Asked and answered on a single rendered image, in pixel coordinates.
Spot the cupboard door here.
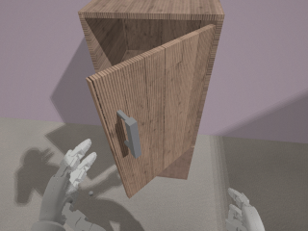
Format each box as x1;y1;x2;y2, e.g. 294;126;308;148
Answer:
86;24;216;199

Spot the left robot forearm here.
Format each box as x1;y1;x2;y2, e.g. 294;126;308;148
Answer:
31;220;66;231

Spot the right robot hand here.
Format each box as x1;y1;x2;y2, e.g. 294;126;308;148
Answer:
225;188;265;231

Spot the left robot hand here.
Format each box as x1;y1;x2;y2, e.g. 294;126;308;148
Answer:
38;139;106;231

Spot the handle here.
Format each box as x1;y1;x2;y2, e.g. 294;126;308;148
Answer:
116;110;141;159

